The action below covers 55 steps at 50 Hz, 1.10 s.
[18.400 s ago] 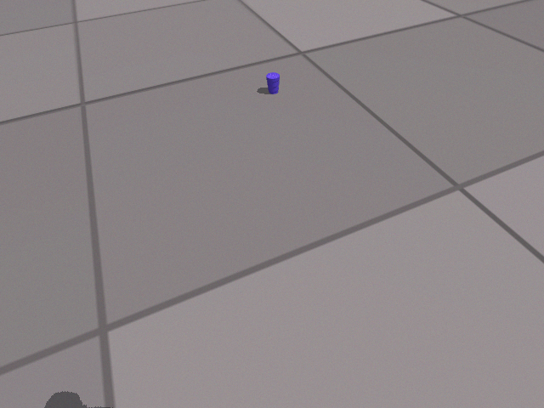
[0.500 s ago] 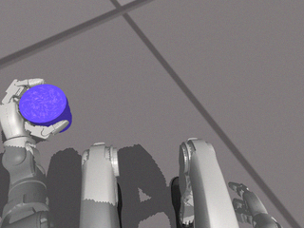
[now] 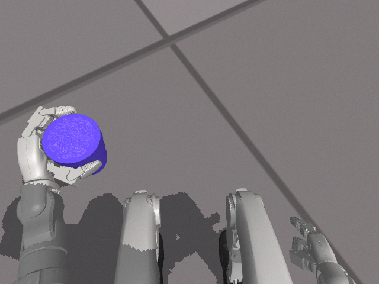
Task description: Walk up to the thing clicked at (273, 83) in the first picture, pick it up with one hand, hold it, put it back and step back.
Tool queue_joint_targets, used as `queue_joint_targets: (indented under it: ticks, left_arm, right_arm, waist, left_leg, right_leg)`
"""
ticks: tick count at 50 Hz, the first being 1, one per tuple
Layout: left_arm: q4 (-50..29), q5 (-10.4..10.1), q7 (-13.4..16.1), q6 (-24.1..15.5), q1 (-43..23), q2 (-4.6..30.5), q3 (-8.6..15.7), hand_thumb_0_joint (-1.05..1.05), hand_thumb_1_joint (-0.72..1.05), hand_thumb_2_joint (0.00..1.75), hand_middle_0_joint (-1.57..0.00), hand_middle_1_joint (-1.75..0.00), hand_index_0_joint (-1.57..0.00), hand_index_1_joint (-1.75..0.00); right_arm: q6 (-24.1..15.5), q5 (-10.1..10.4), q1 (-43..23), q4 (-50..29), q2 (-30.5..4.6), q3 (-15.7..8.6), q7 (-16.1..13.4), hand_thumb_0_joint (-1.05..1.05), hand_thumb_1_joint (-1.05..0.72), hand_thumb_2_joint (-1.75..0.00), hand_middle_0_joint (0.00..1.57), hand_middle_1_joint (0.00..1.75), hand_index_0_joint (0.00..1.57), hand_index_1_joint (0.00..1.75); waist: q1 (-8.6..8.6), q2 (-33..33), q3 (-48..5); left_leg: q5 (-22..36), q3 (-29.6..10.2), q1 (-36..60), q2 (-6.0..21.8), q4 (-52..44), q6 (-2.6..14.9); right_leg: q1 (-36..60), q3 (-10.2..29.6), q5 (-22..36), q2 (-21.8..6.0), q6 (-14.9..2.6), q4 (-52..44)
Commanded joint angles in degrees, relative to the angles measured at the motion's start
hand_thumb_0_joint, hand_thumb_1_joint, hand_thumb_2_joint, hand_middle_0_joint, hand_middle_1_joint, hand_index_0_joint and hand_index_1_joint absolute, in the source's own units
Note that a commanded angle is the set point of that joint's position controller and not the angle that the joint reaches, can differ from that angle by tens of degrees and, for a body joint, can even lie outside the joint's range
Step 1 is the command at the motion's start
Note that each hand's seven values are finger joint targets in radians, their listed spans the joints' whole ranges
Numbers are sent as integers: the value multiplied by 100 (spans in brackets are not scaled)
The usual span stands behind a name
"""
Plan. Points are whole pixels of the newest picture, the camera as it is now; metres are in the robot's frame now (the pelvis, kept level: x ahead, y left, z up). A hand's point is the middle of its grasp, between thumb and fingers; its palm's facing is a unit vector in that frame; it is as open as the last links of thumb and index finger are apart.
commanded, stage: lift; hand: left
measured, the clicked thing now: (82, 150) +0.38 +0.24 -0.03
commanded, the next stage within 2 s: hold in 1.58 s
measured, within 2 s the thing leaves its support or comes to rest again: neither
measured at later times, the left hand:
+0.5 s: hand (22, 94) +0.38 +0.23 +0.18, palm faces +0.26 -0.97 -0.03, open 12.0 cm
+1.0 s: hand out of the picture +0.39 +0.21 +0.25, palm faces +0.23 -0.97 -0.03, open 12.0 cm
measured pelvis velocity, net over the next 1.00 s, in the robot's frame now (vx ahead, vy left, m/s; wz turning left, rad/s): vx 0.06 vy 0.01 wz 0.06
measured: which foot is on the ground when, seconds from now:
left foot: down 0.00-1.00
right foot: down 0.00-1.00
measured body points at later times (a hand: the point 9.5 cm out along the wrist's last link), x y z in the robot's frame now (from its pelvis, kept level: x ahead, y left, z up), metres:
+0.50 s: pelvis +0.04 +0.01 +0.15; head +0.16 +0.04 +0.59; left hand +0.36 +0.28 +0.18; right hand +0.22 -0.23 +0.05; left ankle +0.08 +0.13 -0.43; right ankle +0.08 -0.13 -0.43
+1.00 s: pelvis +0.06 +0.01 +0.23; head +0.14 +0.02 +0.67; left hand +0.37 +0.26 +0.26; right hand +0.21 -0.22 +0.11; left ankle +0.08 +0.13 -0.43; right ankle +0.08 -0.13 -0.43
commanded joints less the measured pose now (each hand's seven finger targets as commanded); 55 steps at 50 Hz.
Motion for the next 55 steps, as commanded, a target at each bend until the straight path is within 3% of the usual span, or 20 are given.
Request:
queue_joint_targets:
  ticks: [1, 7, 9, 11, 12, 13, 15, 17, 18, 21, 23, 24, 27, 29, 30, 35, 39, 42, 47, 55]
  left_arm:
    - [-2267, -225, 192, -378, -1300, 1257, 294, 0, -2, 122, -118, -138, -121, -137]
    - [-2853, -207, 516, -56, -672, 1054, 100, 0, 0, 123, -117, -137, -120, -136]
    - [-3154, -211, 579, 12, -602, 831, -177, 0, -1, 124, -118, -138, -121, -138]
    - [-3061, -164, 668, 116, -388, 689, -323, 0, -3, 123, -116, -137, -120, -136]
    - [-3076, -140, 743, 125, -384, 833, -172, 0, -4, 122, -116, -136, -119, -136]
    - [-3051, -104, 786, 130, -393, 832, -183, 0, -2, 121, -116, -135, -119, -135]
    - [-2996, -60, 815, 142, -250, 614, -406, 0, -3, 122, -117, -136, -120, -136]
    - [-2788, -18, 852, 164, -290, 572, -432, 0, 2, 123, -117, -135, -119, -135]
    - [-2733, 17, 879, 154, -329, 681, -323, 0, 3, 123, -118, -136, -121, -136]
    - [-2730, 37, 861, 92, -384, 531, -509, 0, 1, 123, -121, -138, -124, -137]
    - [-2596, 84, 892, 90, -346, 556, -479, 0, 1, 123, -121, -138, -124, -138]
    - [-2565, 124, 876, 60, -382, 439, -632, 0, -1, 123, -121, -138, -123, -138]
    - [-2437, 147, 868, 33, -429, 332, -762, 0, -3, 122, -121, -137, -123, -137]
    - [-2471, 144, 893, -20, -484, 485, -581, 0, -2, 121, -121, -137, -124, -137]
    - [-2441, 173, 885, -44, -508, 433, -696, 0, -3, 121, -121, -137, -124, -137]
    - [-2353, 159, 863, -200, -755, 371, -771, 0, -3, 121, -122, -137, -124, -137]
    - [-2238, 119, 877, -226, -605, 346, -702, 0, -4, 119, -119, -134, -122, -134]
    - [-2216, 139, 879, -245, -679, 240, -868, 0, -6, 118, -118, -133, -121, -134]
    - [-2106, 184, 909, -255, -816, 257, -856, 0, -5, 118, -117, -133, -119, -133]
    - [-1963, 236, 933, -299, -989, 206, -898, 0, -4, 118, -115, -132, -117, -132]
  right_arm:
    - [-253, 64, 441, -657, -1000, -423, -165, 0, -91, -90, 20, 30, 20, 30]
    - [-297, 144, 453, -763, -856, -388, -253, 0, -91, -90, 20, 30, 20, 30]
    - [-335, 145, 496, -764, -809, -374, -276, 0, -91, -90, 20, 30, 20, 30]
    - [-382, 150, 518, -724, -784, -367, -314, 0, -91, -90, 20, 30, 20, 30]
    - [-387, 146, 546, -711, -765, -358, -324, 0, -90, -90, 20, 30, 20, 30]
    - [-395, 138, 596, -685, -734, -347, -331, 0, -90, -90, 20, 30, 20, 30]
    - [-410, 113, 670, -664, -683, -323, -341, 0, -90, -90, 20, 30, 20, 30]
    - [-422, 95, 677, -614, -670, -308, -377, 0, -90, -90, 20, 30, 20, 30]
    - [-431, 91, 675, -624, -667, -311, -380, 0, -90, -90, 20, 30, 20, 30]
    - [-454, 68, 729, -605, -627, -278, -372, 0, -90, -90, 20, 30, 20, 30]
    - [-465, 65, 727, -633, -631, -267, -350, 0, -90, -90, 20, 30, 20, 30]
    - [-472, 50, 738, -627, -598, -256, -338, 0, -91, -90, 20, 30, 20, 30]
    - [-475, 39, 815, -615, -599, -255, -331, 0, -91, -90, 20, 30, 20, 30]
    - [-480, 29, 797, -610, -613, -259, -316, 0, -91, -90, 20, 30, 20, 30]
    - [-482, 17, 787, -618, -594, -237, -302, 0, -91, -90, 20, 30, 20, 30]
    - [-490, -2, 752, -607, -602, -226, -283, 0, -92, -90, 20, 30, 20, 30]
    - [-473, -3, 793, -634, -587, -208, -292, 0, -92, -90, 20, 30, 20, 30]
    - [-448, -28, 831, -584, -553, -182, -293, 0, -92, -90, 20, 30, 20, 30]
    - [-395, -56, 901, -541, -525, -183, -310, 0, -91, -90, 20, 30, 20, 30]
    - [-342, -83, 760, -540, -484, -165, -325, 0, -91, -90, 20, 30, 20, 30]
  waist:
    - [48, 674, -3614]
    - [89, 543, -3558]
    - [4, 671, -3475]
    - [-66, 463, -3102]
    - [-20, 472, -3096]
    - [-39, 386, -3171]
    - [-84, 471, -3018]
    - [-119, 403, -2683]
    - [-49, 422, -2606]
    - [-62, 507, -2553]
    - [18, 541, -2340]
    - [-24, 612, -2300]
    - [-91, 574, -2267]
    - [7, 581, -2224]
    - [14, 676, -2168]
    - [-26, 565, -1939]
    - [51, 334, -1969]
    - [-17, 320, -1871]
    - [-8, 255, -1897]
    - [-8, 251, -1473]
  left_leg:
    - [654, 75, 3381, -139, -2027, 207]
    - [948, 74, 4143, -155, -2694, 193]
    - [1076, 85, 4410, -171, -2908, 183]
    - [1119, 90, 4487, -167, -3100, 191]
    - [1264, 98, 4608, -167, -3185, 192]
    - [1516, 110, 4722, -172, -3231, 210]
    - [1749, 105, 5039, -185, -3454, 204]
    - [1759, 105, 5171, -174, -3669, 205]
    - [1715, 118, 5257, -174, -3791, 193]
    - [1935, 135, 5617, -178, -4069, 176]
    - [1910, 96, 5868, -166, -4379, 137]
    - [1915, 104, 6005, -165, -4468, 124]
    - [2149, 100, 6342, -149, -4709, 111]
    - [2175, 86, 6536, -151, -4912, 97]
    - [2175, 72, 6651, -142, -5008, 76]
    - [1854, 71, 6868, -138, -5394, 84]
    - [2160, 170, 7026, -180, -5538, 103]
    - [2368, 201, 7165, -175, -5629, 104]
    - [2656, 266, 7396, -182, -5798, 113]
    - [2285, 373, 7529, -221, -6184, 114]
  right_leg:
    - [2099, -21, 970, 150, -273, -1947]
    - [2996, 9, 1237, 160, -233, -2652]
    - [3232, 20, 1365, 169, -233, -2866]
    - [3439, 17, 1450, 171, -205, -3138]
    - [3648, 21, 1577, 171, -203, -3219]
    - [3876, 31, 1824, 175, -192, -3304]
    - [4025, 15, 2011, 178, -198, -3467]
    - [4170, 15, 2045, 167, -186, -3711]
    - [4280, 23, 1985, 166, -196, -3814]
    - [4618, 15, 2203, 155, -200, -4068]
    - [4735, -27, 2132, 148, -219, -4236]
    - [4771, -31, 2138, 146, -222, -4313]
    - [5074, -60, 2347, 142, -215, -4559]
    - [5224, -84, 2335, 151, -222, -4689]
    - [5240, -91, 2305, 151, -230, -4734]
    - [5483, -88, 2120, 146, -211, -5085]
    - [6005, -76, 2436, 148, -194, -5328]
    - [6173, -73, 2625, 156, -188, -5477]
    - [6592, -47, 2945, 150, -171, -5728]
    - [6901, -4, 2693, 142, -141, -6135]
